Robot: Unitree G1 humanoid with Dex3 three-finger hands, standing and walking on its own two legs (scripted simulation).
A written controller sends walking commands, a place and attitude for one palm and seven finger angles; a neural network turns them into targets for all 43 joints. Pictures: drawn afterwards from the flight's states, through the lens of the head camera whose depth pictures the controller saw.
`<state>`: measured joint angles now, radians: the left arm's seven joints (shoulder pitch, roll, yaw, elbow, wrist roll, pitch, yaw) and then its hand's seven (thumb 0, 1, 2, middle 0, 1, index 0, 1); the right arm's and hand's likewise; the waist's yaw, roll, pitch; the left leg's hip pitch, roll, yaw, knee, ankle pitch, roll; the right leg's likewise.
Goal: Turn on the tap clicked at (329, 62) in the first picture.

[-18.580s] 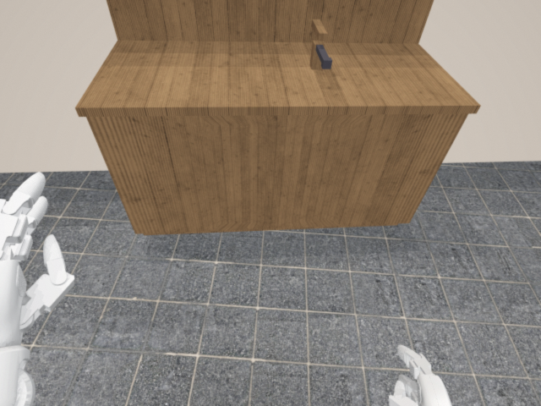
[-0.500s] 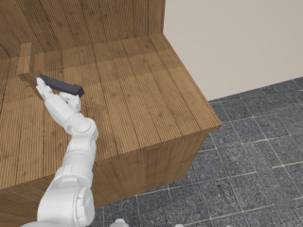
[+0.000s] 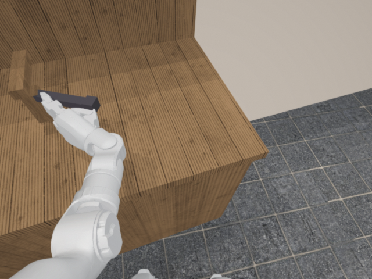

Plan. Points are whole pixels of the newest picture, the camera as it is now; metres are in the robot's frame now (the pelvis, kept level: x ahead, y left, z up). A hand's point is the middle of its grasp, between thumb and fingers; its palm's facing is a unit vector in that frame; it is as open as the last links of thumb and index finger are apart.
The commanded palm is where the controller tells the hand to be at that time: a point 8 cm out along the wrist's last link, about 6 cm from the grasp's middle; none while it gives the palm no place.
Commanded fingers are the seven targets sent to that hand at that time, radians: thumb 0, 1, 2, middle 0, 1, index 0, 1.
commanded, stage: push the lever round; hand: left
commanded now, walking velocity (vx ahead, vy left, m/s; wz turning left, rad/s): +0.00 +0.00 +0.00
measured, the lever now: (91, 104) +0.49 +0.20 +0.08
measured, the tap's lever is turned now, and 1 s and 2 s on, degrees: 59 77 77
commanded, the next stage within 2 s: lift the hand up off the lever in 0.46 s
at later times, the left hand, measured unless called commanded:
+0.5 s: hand (102, 102) +0.50 +0.18 +0.08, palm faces +0.80 -0.58 -0.11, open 7.5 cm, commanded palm +0.44 +0.18 +0.08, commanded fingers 0.00 0.90 0.90 -0.15 -0.15 -0.15 -0.15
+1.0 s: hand (97, 97) +0.50 +0.18 +0.09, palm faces +0.80 -0.59 -0.09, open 7.8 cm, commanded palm +0.44 +0.18 +0.09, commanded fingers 0.00 0.90 0.90 -0.15 -0.15 -0.15 -0.15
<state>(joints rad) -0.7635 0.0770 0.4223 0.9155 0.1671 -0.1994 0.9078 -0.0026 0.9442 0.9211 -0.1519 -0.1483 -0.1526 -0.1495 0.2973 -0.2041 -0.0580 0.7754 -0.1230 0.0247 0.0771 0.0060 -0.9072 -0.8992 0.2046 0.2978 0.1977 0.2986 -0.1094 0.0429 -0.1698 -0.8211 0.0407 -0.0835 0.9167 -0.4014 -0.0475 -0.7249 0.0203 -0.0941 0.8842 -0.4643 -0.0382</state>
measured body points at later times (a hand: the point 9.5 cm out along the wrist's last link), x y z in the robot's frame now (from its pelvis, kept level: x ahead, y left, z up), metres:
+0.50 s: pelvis +0.00 +0.00 +0.00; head +0.09 +0.01 +0.44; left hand +0.45 +0.21 +0.08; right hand +0.02 -0.25 -0.14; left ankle +0.02 +0.15 -0.69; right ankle -0.03 -0.10 -0.69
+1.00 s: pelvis +0.01 +0.00 +0.01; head +0.09 +0.01 +0.45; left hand +0.45 +0.21 +0.10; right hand +0.03 -0.24 -0.13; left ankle +0.02 +0.15 -0.69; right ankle -0.03 -0.10 -0.69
